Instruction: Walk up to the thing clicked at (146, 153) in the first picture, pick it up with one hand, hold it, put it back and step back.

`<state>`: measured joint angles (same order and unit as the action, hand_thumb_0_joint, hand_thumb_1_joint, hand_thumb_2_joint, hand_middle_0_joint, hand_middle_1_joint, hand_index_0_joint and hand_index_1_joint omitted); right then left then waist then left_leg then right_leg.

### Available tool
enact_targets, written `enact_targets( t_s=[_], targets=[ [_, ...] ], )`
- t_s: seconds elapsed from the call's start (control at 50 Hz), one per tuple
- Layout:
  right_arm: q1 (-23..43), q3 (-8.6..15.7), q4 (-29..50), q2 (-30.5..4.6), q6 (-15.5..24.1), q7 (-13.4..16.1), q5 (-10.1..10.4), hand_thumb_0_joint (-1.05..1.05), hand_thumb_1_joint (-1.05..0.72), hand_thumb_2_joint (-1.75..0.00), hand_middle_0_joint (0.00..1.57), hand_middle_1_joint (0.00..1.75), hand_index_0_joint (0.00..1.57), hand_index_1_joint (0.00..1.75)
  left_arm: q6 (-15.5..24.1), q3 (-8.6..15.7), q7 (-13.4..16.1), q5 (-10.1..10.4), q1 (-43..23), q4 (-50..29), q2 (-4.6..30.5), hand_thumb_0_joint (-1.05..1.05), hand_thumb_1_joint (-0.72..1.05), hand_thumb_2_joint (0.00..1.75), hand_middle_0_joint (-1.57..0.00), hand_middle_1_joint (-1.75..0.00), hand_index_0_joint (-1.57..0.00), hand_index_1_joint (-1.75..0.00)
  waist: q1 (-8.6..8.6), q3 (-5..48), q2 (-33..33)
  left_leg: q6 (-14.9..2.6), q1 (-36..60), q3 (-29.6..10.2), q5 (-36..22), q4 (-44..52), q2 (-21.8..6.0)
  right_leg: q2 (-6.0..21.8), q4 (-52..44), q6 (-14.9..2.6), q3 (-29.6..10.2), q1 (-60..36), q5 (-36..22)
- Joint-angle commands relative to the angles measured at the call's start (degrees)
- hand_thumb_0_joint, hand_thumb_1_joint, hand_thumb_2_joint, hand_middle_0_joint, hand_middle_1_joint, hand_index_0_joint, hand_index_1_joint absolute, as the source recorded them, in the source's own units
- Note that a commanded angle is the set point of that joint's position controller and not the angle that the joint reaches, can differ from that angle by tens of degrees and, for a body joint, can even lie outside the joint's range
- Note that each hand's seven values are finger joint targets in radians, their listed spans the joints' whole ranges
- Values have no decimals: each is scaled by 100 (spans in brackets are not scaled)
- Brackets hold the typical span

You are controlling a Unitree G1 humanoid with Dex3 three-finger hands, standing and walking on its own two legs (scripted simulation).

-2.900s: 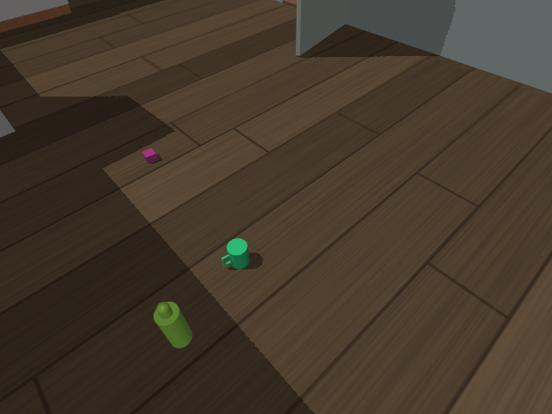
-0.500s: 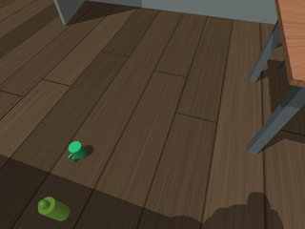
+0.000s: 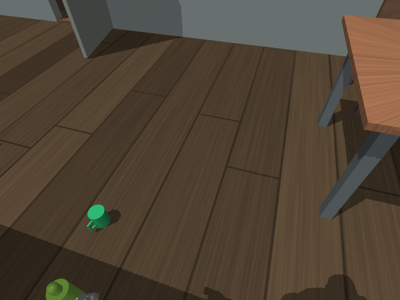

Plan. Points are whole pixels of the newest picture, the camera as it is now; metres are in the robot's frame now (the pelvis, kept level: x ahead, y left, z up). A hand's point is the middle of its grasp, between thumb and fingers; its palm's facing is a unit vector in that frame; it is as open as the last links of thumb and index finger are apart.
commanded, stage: walk up
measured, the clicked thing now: out of the picture +0.96 +1.46 -0.75
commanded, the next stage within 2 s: stand in 0.12 s
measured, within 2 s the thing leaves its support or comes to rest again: neither
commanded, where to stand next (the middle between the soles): +0.05 +0.01 m, yaw +1 degrees
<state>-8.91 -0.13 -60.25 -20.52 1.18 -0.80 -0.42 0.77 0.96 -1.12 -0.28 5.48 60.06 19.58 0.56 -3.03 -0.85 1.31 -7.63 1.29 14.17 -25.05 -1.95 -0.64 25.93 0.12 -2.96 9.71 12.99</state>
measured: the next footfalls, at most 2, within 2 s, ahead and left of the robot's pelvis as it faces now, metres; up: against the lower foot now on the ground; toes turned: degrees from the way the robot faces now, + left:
none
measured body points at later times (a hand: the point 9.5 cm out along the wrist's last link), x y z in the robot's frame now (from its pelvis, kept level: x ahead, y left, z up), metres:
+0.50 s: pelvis -0.01 +0.00 +0.01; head +0.00 +0.00 +0.46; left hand +0.07 +0.31 -0.12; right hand +0.08 -0.29 -0.13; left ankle +0.00 +0.13 -0.74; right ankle +0.01 -0.12 -0.74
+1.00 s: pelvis -0.01 +0.00 +0.01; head +0.00 +0.00 +0.46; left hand +0.06 +0.31 -0.13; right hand +0.07 -0.30 -0.13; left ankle +0.00 +0.13 -0.74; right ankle +0.01 -0.12 -0.74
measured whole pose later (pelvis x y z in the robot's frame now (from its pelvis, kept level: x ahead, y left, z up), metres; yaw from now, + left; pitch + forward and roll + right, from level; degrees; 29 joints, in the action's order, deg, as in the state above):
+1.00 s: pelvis -0.01 +0.00 +0.01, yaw +1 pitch -3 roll +0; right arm -6.5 0.2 -65.4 -20.3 0.2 -0.9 -0.4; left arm 1.0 -0.3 -0.7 -0.8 6.3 65.3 20.1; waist 0.4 -3.1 -0.1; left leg 1.1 -5.8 0.5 10.0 -18.6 -1.1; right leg 0.3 19.6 0.7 -2.2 7.6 9.3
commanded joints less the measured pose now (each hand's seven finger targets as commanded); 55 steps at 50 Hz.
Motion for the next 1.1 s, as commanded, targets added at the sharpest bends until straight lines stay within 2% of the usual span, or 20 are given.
enact_targets(
  t_s=[0.0,0.08,0.1,0.14,0.2,0.28,0.3,0.42,0.54,0.6,0.78,0.94,0.98,1.08],
  targets=[
    [361,288,270,-1192,156,110,-3,0,-90,-90,20,30,20,30,108,228,106,25,-406,-231,1227,0,90,90,-20,-30,-20,-30,-38,333,180,-304,-132,-494,-587,680,-520,563,-603,-262,-542,-254,-969],
    [517,282,222,-1179,131,99,-8,0,-90,-90,20,30,20,30,102,205,105,3,-386,-85,1212,0,90,90,-20,-30,-20,-30,-46,315,129,-324,26,-461,-425,699,-524,550,-802,-225,-561,-110,-737],
    [459,288,166,-1135,108,106,3,0,-90,-90,20,30,20,30,136,164,116,-29,-440,-45,1261,0,90,90,-20,-30,-20,-30,20,322,80,-249,28,-546,-686,774,-561,685,-800,-198,-531,-219,-963],
    [495,298,129,-1215,107,115,5,0,-90,-90,20,30,20,30,145,158,123,-8,-430,8,1230,0,90,90,-20,-30,-20,-30,9,485,127,-240,209,-539,-1024,784,-595,686,-757,-173,-516,-309,-1385],
    [525,286,60,-1231,113,107,2,0,-90,-90,20,30,20,30,164,134,126,3,-371,92,1234,0,90,90,-20,-30,-20,-30,-7,579,183,-247,337,-534,-1272,806,-613,703,-763,-131,-456,-425,-1570],
    [579,288,-9,-1230,94,110,6,0,-90,-90,20,30,20,30,144,110,138,-9,-388,150,1248,0,90,90,-20,-30,-20,-30,-4,564,125,-225,401,-543,-1214,869,-624,698,-829,-131,-411,-380,-1395],
    [578,270,-46,-1192,86,103,3,0,-90,-90,20,30,20,30,144,105,137,6,-381,163,1254,0,90,90,-20,-30,-20,-30,-31,408,24,-205,282,-552,-1067,908,-585,679,-907,-114,-414,-290,-1235],
    [570,279,-129,-1181,54,85,-9,0,-90,-90,20,30,20,30,136,93,149,-7,-354,200,1294,0,90,90,-20,-30,-20,-30,-12,285,34,-206,173,-567,-536,1019,-561,699,-1055,-123,-458,-203,-670],
    [559,280,-159,-1149,46,69,-19,0,-90,-90,20,30,20,30,147,100,153,-15,-285,210,1331,0,90,90,-20,-30,-20,-30,-17,312,22,-229,210,-568,-447,1038,-553,708,-1086,-113,-469,-121,-534],
    [540,269,-188,-1133,45,64,-20,0,-90,-90,20,30,20,30,133,94,145,-10,-273,207,1323,0,90,90,-20,-30,-20,-30,-32,185,60,-224,58,-589,-256,1077,-533,704,-1119,-121,-475,-103,-238],
    [552,281,-178,-1183,61,78,2,0,-90,-90,20,30,20,30,135,82,146,-21,-169,187,1283,0,90,90,-20,-30,-20,-30,-44,461,112,-241,267,-605,-841,979,-573,730,-964,-133,-413,-232,-894],
    [498,253,-193,-1183,38,85,-3,0,-90,-90,20,30,20,30,115,75,153,-17,-171,171,1289,0,90,90,-20,-30,-20,-30,-32,250,80,-234,91,-608,-534,1021,-542,720,-1031,-121,-430,-162,-648],
    [464,259,-198,-1196,26,82,-5,0,-90,-90,20,30,20,30,109,77,152,-16,-150,168,1315,0,90,90,-20,-30,-20,-30,-32,201,50,-229,101,-599,-448,1028,-531,712,-1074,-131,-448,-75,-412],
    [470,252,-179,-1172,33,74,-9,0,-90,-90,20,30,20,30,124,75,151,-21,-126,137,1316,0,90,90,-20,-30,-20,-30,-41,260,48,-226,107,-613,-604,993,-530,716,-1050,-126,-421,-124,-568]
  ],
)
